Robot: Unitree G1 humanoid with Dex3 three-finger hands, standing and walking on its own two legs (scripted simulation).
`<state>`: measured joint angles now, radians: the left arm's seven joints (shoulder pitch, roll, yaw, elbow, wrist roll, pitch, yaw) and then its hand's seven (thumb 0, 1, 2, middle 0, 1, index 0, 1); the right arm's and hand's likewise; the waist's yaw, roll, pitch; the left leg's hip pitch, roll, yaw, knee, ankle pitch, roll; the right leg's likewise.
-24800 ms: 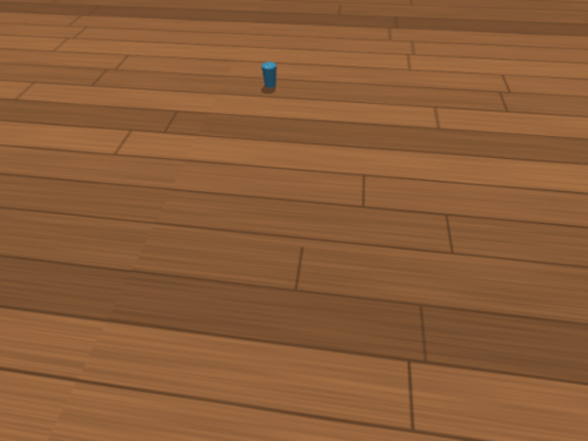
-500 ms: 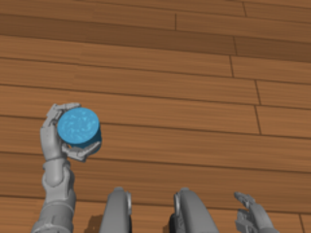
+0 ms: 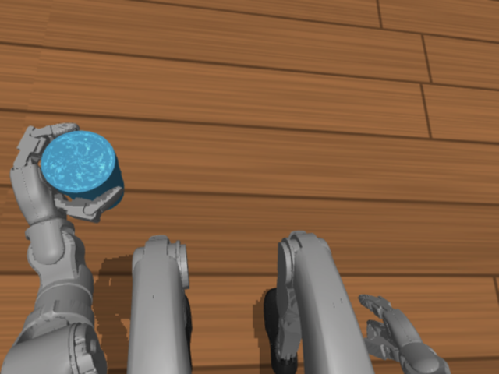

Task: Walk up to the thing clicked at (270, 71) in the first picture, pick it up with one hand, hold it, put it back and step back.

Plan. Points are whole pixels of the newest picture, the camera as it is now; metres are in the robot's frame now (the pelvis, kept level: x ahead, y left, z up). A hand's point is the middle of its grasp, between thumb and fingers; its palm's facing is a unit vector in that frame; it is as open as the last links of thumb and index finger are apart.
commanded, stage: crouch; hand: left
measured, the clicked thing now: (92, 178) +0.41 +0.24 -0.08
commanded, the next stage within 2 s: lower in 0.76 s
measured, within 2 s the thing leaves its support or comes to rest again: neither
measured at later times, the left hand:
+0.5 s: hand (95, 193) +0.41 +0.27 -0.17, palm faces +0.32 -0.95 -0.02, open 11.8 cm
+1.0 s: hand (103, 202) +0.41 +0.27 -0.22, palm faces +0.32 -0.95 -0.02, open 11.8 cm
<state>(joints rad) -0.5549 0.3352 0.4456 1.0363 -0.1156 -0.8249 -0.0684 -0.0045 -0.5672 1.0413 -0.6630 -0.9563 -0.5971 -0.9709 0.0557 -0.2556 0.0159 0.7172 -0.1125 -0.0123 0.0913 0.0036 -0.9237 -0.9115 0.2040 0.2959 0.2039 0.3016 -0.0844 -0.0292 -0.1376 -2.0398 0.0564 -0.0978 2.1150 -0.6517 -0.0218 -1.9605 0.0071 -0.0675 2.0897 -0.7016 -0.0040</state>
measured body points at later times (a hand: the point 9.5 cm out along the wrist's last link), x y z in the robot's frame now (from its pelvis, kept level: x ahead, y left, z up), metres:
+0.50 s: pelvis +0.00 +0.00 -0.09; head +0.21 +0.07 +0.30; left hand +0.39 +0.32 -0.16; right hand +0.12 -0.27 -0.21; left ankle +0.09 +0.13 -0.39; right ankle +0.09 -0.12 -0.39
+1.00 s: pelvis +0.00 +0.01 -0.12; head +0.22 +0.09 +0.26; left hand +0.39 +0.32 -0.22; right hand +0.13 -0.27 -0.22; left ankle +0.09 +0.13 -0.39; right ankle +0.09 -0.12 -0.39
